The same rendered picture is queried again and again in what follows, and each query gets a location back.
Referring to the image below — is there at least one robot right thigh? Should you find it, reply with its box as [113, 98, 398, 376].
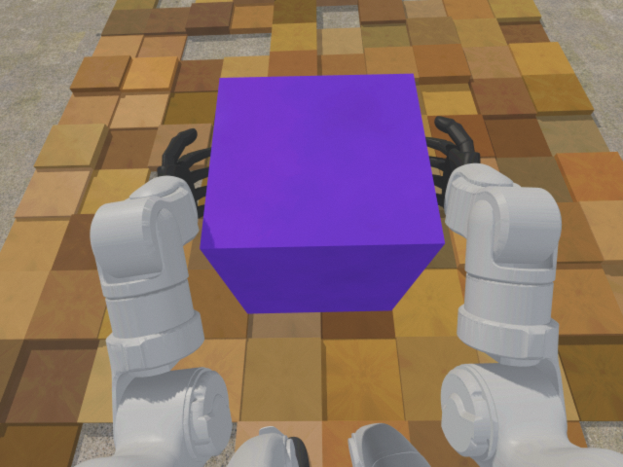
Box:
[348, 423, 431, 467]

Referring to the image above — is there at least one robot left upper arm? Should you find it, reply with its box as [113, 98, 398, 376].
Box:
[74, 367, 233, 467]

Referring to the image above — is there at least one left robot forearm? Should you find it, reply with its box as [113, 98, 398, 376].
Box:
[90, 176, 204, 448]

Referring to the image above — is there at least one robot left hand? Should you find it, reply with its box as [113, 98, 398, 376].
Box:
[157, 128, 211, 219]

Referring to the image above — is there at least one left robot foot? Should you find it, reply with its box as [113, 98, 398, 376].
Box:
[288, 437, 310, 467]

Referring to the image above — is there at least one right robot forearm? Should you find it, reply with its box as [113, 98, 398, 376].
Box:
[444, 163, 568, 432]

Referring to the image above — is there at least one robot right hand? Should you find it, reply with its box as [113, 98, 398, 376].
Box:
[425, 116, 480, 208]

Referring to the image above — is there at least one robot right upper arm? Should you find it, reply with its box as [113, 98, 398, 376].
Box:
[441, 363, 623, 467]

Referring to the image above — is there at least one carton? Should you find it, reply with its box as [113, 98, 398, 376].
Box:
[200, 74, 445, 314]

